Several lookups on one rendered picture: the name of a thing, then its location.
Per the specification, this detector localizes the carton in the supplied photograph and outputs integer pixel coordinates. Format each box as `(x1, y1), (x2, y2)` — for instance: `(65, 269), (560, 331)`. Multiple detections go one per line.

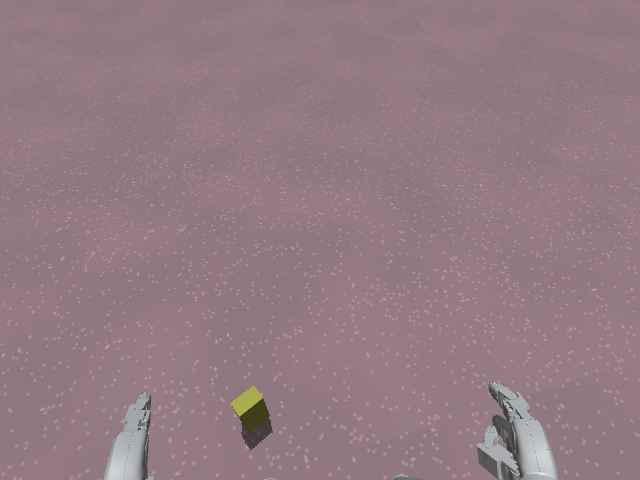
(230, 385), (270, 433)

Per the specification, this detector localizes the right robot hand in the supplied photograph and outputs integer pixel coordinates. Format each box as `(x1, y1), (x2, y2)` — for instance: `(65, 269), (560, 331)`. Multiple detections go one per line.
(477, 381), (559, 480)

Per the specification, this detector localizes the left robot hand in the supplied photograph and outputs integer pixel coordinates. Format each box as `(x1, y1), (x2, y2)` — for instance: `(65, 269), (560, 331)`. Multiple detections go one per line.
(103, 392), (154, 480)

